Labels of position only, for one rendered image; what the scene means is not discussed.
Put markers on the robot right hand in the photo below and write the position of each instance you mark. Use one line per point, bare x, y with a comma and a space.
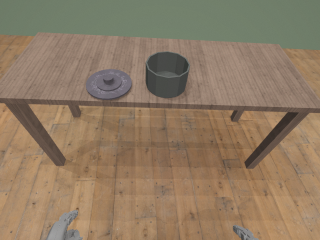
244, 234

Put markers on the pot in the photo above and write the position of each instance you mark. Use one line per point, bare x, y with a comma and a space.
166, 74

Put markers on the knob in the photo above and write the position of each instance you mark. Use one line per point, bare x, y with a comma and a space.
108, 78

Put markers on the table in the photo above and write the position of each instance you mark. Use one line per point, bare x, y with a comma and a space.
236, 76

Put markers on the robot left hand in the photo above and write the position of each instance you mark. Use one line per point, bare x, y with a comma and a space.
59, 229

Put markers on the lid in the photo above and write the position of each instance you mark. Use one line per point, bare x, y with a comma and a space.
120, 86

